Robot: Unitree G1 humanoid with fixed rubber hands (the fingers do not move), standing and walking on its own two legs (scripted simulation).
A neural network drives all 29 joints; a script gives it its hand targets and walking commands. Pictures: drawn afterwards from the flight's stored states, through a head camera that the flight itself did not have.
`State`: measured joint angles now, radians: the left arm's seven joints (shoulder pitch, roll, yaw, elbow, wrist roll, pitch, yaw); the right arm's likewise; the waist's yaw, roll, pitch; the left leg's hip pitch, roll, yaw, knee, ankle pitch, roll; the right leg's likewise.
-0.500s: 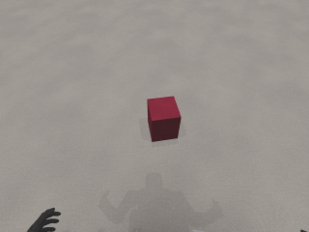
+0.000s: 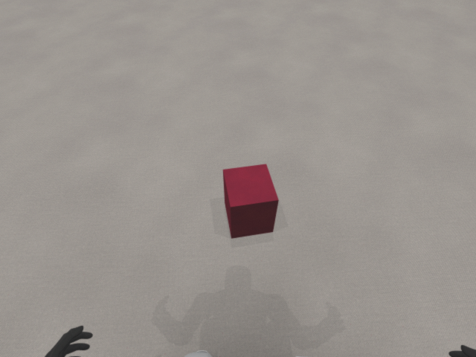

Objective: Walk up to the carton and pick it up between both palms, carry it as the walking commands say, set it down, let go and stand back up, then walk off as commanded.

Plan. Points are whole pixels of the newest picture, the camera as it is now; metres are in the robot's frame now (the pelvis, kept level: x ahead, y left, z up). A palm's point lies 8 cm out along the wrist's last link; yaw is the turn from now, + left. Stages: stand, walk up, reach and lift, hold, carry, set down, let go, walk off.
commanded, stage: walk up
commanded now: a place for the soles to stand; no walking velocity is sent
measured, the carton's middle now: (248, 201) +0.87 +0.01 -0.60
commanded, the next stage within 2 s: none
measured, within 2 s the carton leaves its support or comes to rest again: neither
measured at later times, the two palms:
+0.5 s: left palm (83, 316) +0.21 +0.31 -0.07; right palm out of the picture +0.21 -0.37 -0.05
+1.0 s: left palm (110, 269) +0.30 +0.29 -0.07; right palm (469, 288) +0.28 -0.39 -0.06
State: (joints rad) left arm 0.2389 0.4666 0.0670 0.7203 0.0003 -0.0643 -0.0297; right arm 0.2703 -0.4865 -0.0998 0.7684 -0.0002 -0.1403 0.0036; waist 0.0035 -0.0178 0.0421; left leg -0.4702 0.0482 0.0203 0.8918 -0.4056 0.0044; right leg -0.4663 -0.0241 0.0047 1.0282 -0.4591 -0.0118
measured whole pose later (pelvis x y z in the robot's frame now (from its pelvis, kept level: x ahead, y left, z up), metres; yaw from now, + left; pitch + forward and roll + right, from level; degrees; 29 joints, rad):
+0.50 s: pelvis +0.10 -0.02 +0.00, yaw +0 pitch -1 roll +0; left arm 0.25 0.46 0.07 0.72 0.00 -0.06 -0.03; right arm 0.27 -0.48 -0.10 0.77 0.00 -0.14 0.00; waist 0.02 -0.02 0.04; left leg -0.46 0.04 0.01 0.89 -0.42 0.00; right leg -0.47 -0.04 -0.01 0.97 -0.45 -0.01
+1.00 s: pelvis +0.19 -0.04 +0.00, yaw +0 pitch -1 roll +0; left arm 0.25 0.46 0.07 0.72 0.00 -0.06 -0.03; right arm 0.30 -0.48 -0.10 0.77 0.00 -0.14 -0.01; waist 0.01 -0.02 0.05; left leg -0.46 0.03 0.01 0.89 -0.41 0.00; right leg -0.46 -0.04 -0.01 0.96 -0.46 -0.01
